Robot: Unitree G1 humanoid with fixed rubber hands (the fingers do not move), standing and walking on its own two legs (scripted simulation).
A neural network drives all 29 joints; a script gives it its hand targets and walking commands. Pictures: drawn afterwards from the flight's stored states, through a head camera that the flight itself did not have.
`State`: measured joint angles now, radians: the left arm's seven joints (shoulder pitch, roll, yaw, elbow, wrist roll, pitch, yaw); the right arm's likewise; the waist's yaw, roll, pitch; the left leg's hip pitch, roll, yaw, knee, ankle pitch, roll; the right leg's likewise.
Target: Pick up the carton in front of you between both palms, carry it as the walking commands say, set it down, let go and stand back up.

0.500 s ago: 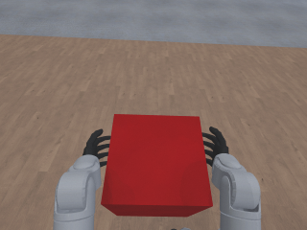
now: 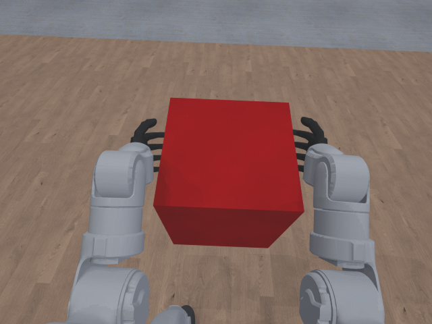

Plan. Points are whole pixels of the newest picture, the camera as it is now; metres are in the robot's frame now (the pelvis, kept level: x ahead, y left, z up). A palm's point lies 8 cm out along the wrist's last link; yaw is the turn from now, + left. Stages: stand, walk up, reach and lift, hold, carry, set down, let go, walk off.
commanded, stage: carry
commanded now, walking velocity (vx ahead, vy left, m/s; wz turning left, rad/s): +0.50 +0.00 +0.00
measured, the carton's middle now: (224, 181) +0.38 +0.00 +0.03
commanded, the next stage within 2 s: none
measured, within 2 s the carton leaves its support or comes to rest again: neither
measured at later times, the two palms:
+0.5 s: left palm (178, 67) +0.72 +0.14 +0.06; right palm (287, 68) +0.72 -0.15 +0.07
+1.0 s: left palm (180, 21) +1.03 +0.18 +0.04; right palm (262, 19) +1.04 -0.11 +0.04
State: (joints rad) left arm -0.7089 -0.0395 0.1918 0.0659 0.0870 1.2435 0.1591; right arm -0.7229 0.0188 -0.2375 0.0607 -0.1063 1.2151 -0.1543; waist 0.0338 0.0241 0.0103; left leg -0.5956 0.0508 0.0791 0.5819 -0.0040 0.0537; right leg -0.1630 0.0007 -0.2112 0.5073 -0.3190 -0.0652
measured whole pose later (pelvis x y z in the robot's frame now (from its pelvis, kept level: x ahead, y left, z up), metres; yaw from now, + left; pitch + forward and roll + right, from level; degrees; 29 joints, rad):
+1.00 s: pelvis +0.67 +0.02 -0.10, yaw +0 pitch +4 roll +0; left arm -0.73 -0.06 0.21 0.15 0.08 1.24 0.22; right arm -0.74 0.08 -0.26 0.15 -0.16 1.16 -0.21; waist 0.05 0.00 -0.05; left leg -0.48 -0.04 0.12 0.49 0.02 0.09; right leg -0.18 0.05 -0.07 0.89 -0.49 -0.06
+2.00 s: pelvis +1.04 +0.04 -0.12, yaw +1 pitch +5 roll +0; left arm -0.74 -0.06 0.23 0.19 0.11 1.24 0.22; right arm -0.76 0.08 -0.27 0.20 -0.11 1.18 -0.27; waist 0.00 0.00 -0.03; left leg -0.39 0.00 0.05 0.61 -0.20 0.03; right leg -0.39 0.01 -0.08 0.61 -0.20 -0.05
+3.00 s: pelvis +1.01 +0.05 -0.12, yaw +1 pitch +2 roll +0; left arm -0.76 -0.04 0.22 0.35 0.11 1.26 0.22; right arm -0.79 0.06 -0.27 0.36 -0.11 1.21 -0.28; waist 0.00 0.00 -0.09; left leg -0.37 -0.01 0.08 0.58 -0.14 0.06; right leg -0.37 -0.02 -0.09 0.58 -0.15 -0.04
